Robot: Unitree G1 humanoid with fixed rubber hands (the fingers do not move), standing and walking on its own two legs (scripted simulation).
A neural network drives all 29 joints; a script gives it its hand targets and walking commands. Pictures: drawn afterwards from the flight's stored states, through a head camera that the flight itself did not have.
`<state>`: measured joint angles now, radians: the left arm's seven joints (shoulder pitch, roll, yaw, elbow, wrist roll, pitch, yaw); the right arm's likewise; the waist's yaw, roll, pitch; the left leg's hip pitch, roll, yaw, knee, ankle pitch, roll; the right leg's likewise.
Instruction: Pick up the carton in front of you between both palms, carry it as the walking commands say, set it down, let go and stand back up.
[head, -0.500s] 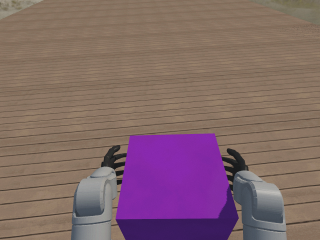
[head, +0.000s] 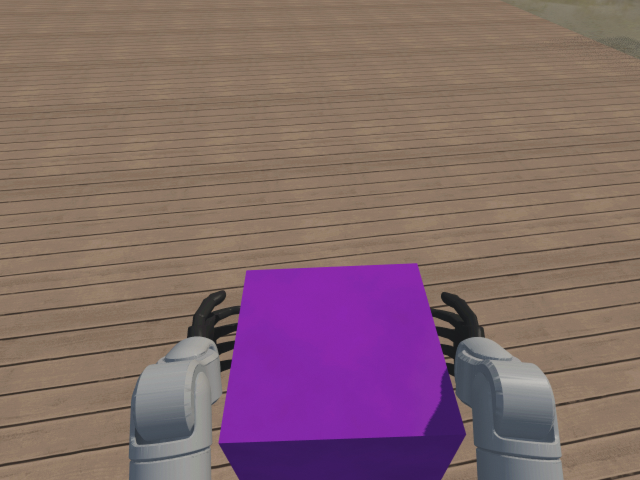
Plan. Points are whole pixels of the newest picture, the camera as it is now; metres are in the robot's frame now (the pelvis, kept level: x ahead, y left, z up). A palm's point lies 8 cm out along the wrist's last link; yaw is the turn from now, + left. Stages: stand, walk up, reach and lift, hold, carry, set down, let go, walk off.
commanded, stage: carry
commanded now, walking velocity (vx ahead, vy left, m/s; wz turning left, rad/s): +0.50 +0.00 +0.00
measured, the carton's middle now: (336, 393) +0.26 +0.00 +0.00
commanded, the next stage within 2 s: none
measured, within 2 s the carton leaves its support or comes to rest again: neither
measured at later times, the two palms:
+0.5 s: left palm (262, 190) +0.57 +0.12 +0.09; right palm (433, 192) +0.59 -0.18 +0.08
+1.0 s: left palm (264, 129) +0.79 +0.14 +0.09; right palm (405, 131) +0.79 -0.16 +0.09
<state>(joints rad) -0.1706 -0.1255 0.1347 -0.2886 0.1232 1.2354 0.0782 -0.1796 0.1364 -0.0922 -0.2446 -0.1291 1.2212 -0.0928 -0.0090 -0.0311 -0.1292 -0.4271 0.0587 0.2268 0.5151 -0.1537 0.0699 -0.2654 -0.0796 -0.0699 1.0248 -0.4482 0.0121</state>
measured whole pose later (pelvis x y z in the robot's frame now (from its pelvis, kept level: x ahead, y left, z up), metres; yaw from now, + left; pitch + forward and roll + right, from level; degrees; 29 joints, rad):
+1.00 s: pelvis +0.52 -0.01 +0.00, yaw +1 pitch +4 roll +1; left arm -0.18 -0.14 0.13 -0.33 0.13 1.22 0.07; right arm -0.18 0.14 -0.10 -0.30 -0.12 1.21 -0.09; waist 0.00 -0.04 -0.10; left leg -0.36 0.03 0.22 0.49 -0.20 0.05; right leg -0.11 -0.08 -0.13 0.46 -0.41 0.04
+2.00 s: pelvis +0.47 -0.04 +0.00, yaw -1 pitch +1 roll +0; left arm -0.23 -0.15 0.19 0.17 0.24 0.71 0.02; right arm -0.23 0.14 -0.18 0.18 -0.24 0.72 -0.03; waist 0.00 0.00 -0.08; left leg -0.40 0.09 0.18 0.53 -0.15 0.01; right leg -0.18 -0.05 -0.19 0.56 -0.40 -0.02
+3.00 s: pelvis +0.45 -0.02 +0.01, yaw -14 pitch -6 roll +0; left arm -0.31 -0.16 0.24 0.28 0.30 0.67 0.01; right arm -0.30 0.15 -0.25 0.34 -0.28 0.64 -0.01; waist 0.02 -0.03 0.06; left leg -0.16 0.02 -0.07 0.37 -0.11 -0.05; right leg -0.05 0.03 0.07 0.44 -0.28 -0.01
